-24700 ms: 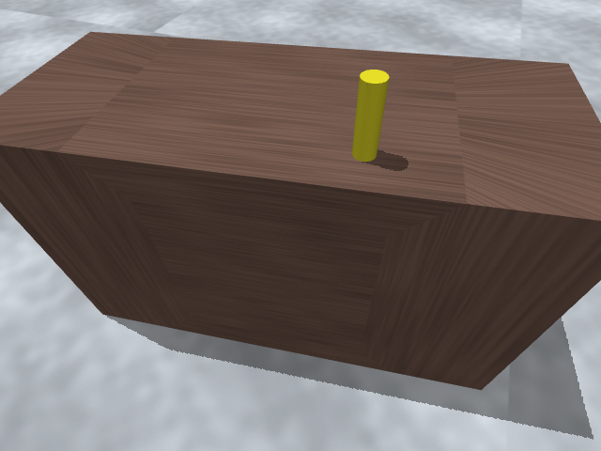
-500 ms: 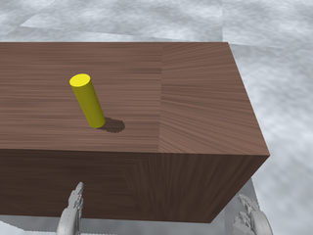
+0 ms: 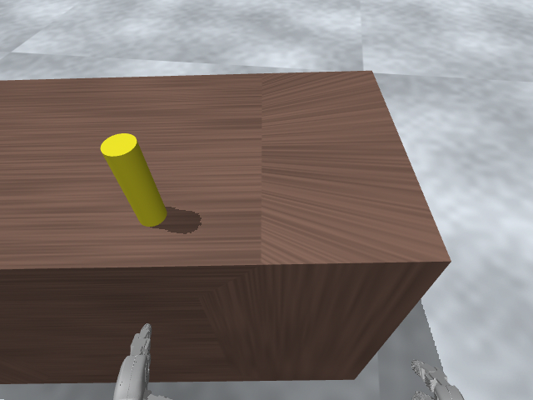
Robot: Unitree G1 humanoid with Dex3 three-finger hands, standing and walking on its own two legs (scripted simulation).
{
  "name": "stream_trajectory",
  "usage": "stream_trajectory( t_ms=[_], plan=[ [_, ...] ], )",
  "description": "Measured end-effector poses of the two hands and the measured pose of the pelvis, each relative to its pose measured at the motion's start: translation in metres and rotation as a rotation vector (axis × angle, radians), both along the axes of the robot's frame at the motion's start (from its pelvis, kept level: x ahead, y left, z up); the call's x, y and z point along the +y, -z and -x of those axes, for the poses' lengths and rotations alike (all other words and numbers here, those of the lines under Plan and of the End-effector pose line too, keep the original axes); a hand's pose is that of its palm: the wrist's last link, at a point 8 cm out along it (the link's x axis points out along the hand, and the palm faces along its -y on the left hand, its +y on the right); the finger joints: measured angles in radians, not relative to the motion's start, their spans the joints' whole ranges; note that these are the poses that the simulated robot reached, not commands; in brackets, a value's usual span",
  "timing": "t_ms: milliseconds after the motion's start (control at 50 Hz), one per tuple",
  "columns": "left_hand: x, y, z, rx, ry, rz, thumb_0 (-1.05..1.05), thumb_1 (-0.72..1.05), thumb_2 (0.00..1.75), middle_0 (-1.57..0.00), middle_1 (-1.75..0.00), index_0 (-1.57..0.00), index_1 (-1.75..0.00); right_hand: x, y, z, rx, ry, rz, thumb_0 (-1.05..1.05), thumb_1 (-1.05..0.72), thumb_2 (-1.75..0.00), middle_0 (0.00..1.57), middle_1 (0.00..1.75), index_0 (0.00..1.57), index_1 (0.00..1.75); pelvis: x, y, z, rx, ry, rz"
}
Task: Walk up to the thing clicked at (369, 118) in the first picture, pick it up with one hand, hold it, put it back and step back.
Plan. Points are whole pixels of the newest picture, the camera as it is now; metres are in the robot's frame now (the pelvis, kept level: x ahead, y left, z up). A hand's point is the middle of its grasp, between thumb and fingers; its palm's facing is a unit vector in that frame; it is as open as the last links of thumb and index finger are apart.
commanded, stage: home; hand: left
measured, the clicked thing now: (138, 184) +0.41 +0.23 +0.11
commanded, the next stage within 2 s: stand in 1.72 s
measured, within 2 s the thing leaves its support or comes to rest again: neither
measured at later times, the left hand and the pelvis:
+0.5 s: hand out of the picture +0.03 +0.26 -0.14, palm faces -0.03 -0.91 -0.41, open 17.5 cm; pelvis -0.02 -0.02 +0.01, yaw +1 degrees
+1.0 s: hand out of the picture +0.02 +0.24 -0.15, palm faces -0.02 -0.93 -0.36, open 17.4 cm; pelvis -0.02 -0.02 +0.01, yaw +1 degrees
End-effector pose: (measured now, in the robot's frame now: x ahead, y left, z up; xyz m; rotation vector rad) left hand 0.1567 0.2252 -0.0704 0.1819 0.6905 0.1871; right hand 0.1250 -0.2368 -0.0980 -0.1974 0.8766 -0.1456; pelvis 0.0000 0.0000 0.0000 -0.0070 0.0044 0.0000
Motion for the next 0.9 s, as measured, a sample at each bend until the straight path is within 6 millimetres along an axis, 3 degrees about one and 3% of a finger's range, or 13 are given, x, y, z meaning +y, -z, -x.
stream_trajectory(
  t_ms=[60,140,320,500,720,900],
  plan=[
    [0.002,0.006,0.005,0.049,0.053,-0.026,0.00,-0.56,0.04,-0.05,-0.05,-0.05,-0.05,-0.001,0.000,-0.004,0.010,-0.042,0.012,0.01,-0.90,-0.90,0.20,0.30,0.20,0.30,-0.001,0.001,0.001,0.001,-0.003,-0.004],
    [0.023,0.019,0.025,0.191,0.094,-0.080,0.00,-0.56,0.04,-0.06,-0.05,-0.05,-0.05,-0.018,0.005,0.001,0.060,-0.059,0.032,0.01,-0.90,-0.90,0.21,0.30,0.20,0.30,-0.003,0.002,0.002,-0.011,-0.007,-0.011],
    [0.071,0.025,0.091,0.422,0.002,-0.164,0.00,-0.55,0.05,-0.06,-0.06,-0.05,-0.05,-0.061,0.013,0.043,0.229,-0.031,0.093,0.01,-0.90,-0.90,0.20,0.30,0.20,0.30,-0.009,-0.003,0.009,-0.043,-0.021,-0.015],
    [0.075,0.025,0.137,0.542,-0.042,-0.168,0.00,-0.55,0.05,-0.05,-0.05,-0.05,-0.05,-0.076,0.019,0.083,0.349,-0.020,0.099,0.01,-0.90,-0.90,0.20,0.30,0.20,0.30,-0.015,-0.007,0.024,-0.063,-0.025,-0.017],
    [0.063,0.033,0.155,0.585,-0.050,-0.127,0.00,-0.55,0.05,-0.06,-0.05,-0.05,-0.05,-0.076,0.022,0.114,0.413,-0.020,0.088,0.00,-0.90,-0.90,0.20,0.30,0.20,0.30,-0.020,-0.009,0.033,-0.052,-0.022,-0.014],
    [0.060,0.037,0.149,0.602,-0.052,-0.108,0.00,-0.55,0.05,-0.06,-0.05,-0.05,-0.05,-0.078,0.021,0.117,0.441,-0.010,0.096,0.00,-0.90,-0.90,0.20,0.30,0.20,0.30,-0.019,-0.009,0.029,-0.034,-0.021,-0.012]
  ],
)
